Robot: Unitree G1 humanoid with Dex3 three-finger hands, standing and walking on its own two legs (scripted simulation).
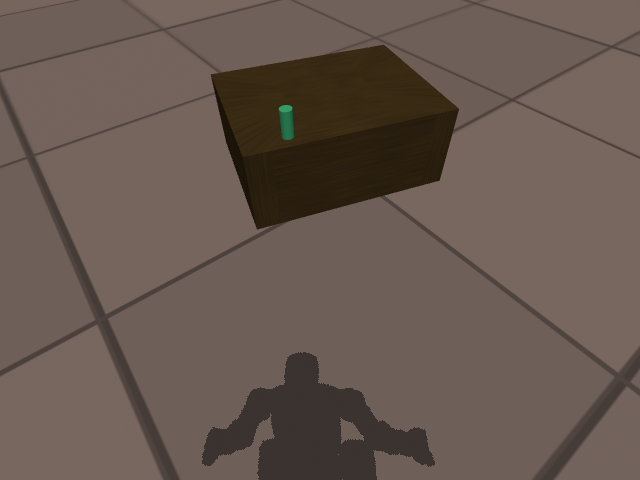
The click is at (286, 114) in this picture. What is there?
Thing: slim round
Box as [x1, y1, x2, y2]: [279, 105, 294, 139]
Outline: 283,105 279,107 281,135 284,139 290,139 294,135 292,109 289,105
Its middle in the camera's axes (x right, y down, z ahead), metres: -0.14 -0.43 +1.47
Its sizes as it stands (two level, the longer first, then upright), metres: 0.051 0.051 0.119
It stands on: a support 0.39 m high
